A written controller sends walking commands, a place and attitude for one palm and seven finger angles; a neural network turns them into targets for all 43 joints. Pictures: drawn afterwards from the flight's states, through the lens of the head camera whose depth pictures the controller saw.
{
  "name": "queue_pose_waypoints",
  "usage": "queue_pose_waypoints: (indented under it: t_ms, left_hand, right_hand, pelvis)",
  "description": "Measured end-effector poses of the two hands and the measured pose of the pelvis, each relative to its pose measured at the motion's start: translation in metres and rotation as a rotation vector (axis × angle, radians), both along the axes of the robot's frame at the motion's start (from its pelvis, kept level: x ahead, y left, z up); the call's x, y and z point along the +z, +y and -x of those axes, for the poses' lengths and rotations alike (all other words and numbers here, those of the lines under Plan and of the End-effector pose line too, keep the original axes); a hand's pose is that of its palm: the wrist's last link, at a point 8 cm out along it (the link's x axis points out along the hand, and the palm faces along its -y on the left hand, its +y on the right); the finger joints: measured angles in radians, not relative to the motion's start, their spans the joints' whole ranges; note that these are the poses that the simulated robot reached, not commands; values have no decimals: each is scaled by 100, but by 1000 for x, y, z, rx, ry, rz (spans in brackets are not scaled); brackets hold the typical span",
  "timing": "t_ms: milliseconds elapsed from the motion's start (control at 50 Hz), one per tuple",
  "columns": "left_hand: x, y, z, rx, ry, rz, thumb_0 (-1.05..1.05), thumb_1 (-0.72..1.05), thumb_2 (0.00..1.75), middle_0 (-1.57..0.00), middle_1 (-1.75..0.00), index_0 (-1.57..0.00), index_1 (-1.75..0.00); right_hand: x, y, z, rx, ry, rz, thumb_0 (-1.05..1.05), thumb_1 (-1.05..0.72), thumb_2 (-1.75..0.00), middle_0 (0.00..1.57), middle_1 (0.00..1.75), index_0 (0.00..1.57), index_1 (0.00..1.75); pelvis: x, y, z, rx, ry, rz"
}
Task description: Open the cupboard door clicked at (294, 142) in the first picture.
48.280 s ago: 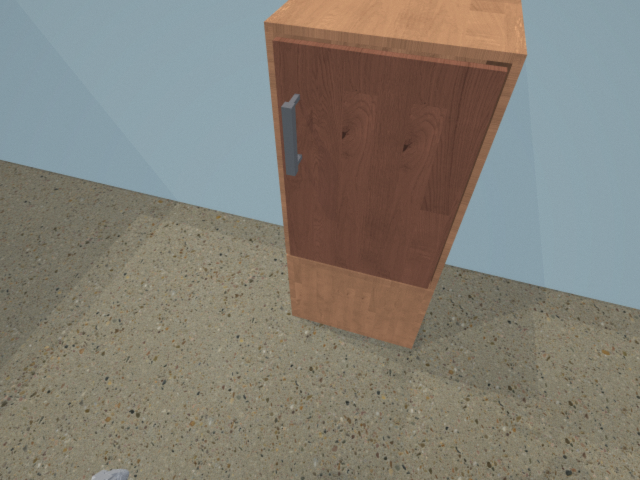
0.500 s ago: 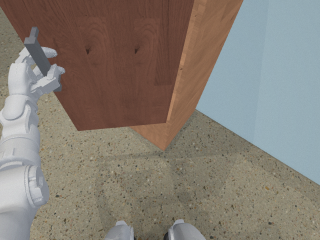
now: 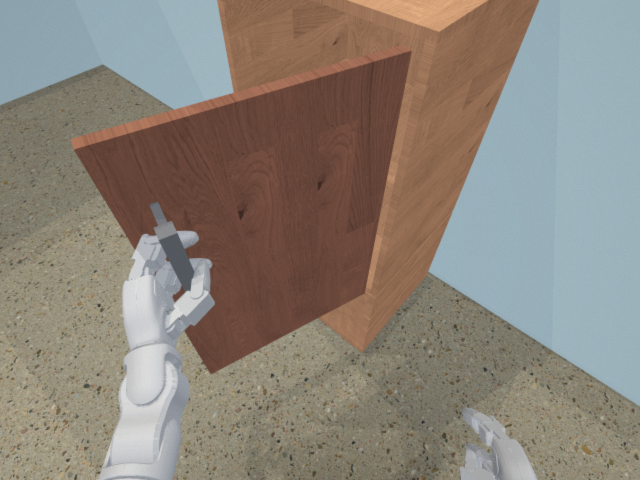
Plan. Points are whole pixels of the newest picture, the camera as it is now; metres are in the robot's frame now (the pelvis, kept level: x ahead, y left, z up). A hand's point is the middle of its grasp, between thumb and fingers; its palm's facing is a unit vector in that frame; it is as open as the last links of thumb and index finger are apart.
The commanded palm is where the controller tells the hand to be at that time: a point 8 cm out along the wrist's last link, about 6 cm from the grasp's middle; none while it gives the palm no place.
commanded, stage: pull the door open along its arc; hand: left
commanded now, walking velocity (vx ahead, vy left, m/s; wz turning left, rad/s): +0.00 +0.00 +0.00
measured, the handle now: (179, 259) +0.37 +0.19 +0.07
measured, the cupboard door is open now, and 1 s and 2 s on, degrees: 71 86 84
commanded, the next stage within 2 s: open thumb and fingers to let go in 0.28 s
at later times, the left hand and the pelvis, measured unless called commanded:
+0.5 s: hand (259, 333) +0.27 +0.08 +0.07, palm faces +0.51 -0.86 -0.03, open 6.0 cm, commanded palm +0.22 +0.13 +0.07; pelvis +0.00 -0.06 +0.00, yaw +5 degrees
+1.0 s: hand (243, 342) +0.26 +0.10 +0.07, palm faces +0.48 -0.88 +0.02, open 13.8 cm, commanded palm +0.21 +0.14 +0.07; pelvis -0.01 -0.05 +0.00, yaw +4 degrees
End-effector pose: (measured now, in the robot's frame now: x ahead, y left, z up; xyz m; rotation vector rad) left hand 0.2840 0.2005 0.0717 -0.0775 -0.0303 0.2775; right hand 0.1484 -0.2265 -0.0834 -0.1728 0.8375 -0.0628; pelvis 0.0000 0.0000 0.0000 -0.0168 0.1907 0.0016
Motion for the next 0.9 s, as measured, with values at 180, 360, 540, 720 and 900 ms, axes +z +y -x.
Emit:
queue_pose_waypoints:
  t_ms: [180,360,540,720,900]
  left_hand:
    - [6,-51,47,150,67,-23,1,65,73,-35,-127,-36,-131]
    - [7,-76,62,238,83,-53,1,66,75,-33,-127,-34,-132]
    - [2,-82,57,243,77,-95,1,67,79,-34,-131,-35,-132]
    - [1,-78,59,232,70,-67,1,26,62,-34,-128,-35,-128]
    - [1,-71,65,232,46,-59,0,-26,40,-31,-121,-32,-121]
  right_hand:
    - [19,12,-47,91,-99,-26,0,-91,-90,20,30,20,30]
    - [9,-17,-39,95,-56,-1,0,-91,-90,20,30,20,30]
    - [-14,-52,-12,66,47,45,1,-91,-90,20,30,20,30]
    - [-13,-59,-4,38,31,33,1,-91,-90,20,30,19,30]
    - [-6,-45,-13,61,-20,29,1,-91,-90,20,30,19,30]
  pelvis:
    - [3,-22,-2,30,-65,-14]
    - [3,-44,-4,61,-80,-26]
    - [1,-59,1,77,-69,-43]
    - [3,-62,4,68,-70,-47]
    - [2,-54,9,69,-76,-40]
